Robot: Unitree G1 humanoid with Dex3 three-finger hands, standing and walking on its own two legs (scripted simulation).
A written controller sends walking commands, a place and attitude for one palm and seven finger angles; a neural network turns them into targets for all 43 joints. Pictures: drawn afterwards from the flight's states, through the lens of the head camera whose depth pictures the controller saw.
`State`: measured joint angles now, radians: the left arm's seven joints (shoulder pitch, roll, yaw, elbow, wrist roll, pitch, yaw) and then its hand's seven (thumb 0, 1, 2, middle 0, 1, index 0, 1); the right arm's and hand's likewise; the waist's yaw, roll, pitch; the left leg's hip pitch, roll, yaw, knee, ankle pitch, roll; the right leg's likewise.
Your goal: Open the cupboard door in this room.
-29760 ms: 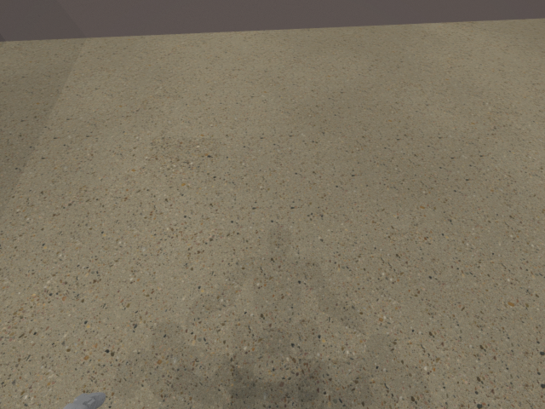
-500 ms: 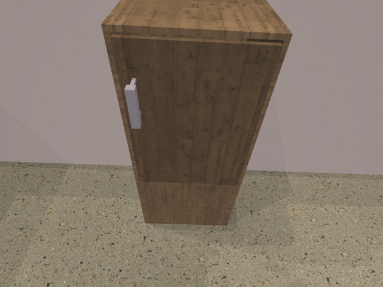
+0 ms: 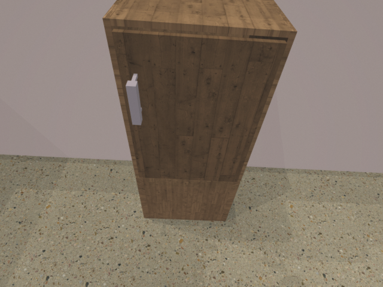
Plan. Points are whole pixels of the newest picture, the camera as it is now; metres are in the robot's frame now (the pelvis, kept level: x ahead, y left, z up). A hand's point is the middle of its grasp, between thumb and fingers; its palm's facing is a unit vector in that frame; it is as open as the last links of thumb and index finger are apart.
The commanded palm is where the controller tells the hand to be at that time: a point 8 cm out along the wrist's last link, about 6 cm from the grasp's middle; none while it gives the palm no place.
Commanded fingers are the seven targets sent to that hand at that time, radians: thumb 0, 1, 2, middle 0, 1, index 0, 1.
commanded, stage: raise the hand with hooked fingers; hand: left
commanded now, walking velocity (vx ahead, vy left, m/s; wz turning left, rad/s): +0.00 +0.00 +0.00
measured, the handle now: (136, 99) +0.56 +0.19 +0.08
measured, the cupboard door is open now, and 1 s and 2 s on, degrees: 0 0 0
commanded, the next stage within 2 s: none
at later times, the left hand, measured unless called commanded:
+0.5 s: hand (117, 267) +0.17 +0.16 -0.04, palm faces +0.05 -1.00 +0.02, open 8.5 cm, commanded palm +0.13 +0.23 -0.02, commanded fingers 0.00 0.39 0.68 -0.24 -0.63 -0.24 -0.63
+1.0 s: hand (89, 221) +0.23 +0.22 +0.03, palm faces +0.09 -0.99 -0.08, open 11.6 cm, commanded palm +0.20 +0.27 +0.03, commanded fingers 0.00 -0.20 0.43 -0.28 -1.00 -0.28 -1.00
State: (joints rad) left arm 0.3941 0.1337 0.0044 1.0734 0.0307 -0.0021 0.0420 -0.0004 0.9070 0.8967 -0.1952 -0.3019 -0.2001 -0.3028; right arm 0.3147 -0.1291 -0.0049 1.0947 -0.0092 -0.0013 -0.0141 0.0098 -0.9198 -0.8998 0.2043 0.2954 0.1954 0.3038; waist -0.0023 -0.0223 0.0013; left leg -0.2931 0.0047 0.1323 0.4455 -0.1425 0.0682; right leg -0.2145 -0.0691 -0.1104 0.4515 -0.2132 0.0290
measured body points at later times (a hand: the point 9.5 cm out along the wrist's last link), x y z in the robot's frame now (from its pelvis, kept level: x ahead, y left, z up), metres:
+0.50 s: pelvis +0.00 -0.03 -0.07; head +0.00 -0.01 +0.38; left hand +0.16 +0.21 -0.04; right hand +0.23 -0.27 -0.08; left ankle +0.07 +0.07 -0.74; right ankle +0.02 -0.13 -0.74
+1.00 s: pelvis +0.04 -0.03 -0.05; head +0.08 -0.02 +0.40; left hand +0.22 +0.27 +0.03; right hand +0.21 -0.26 -0.14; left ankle +0.07 +0.07 -0.74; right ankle +0.02 -0.13 -0.74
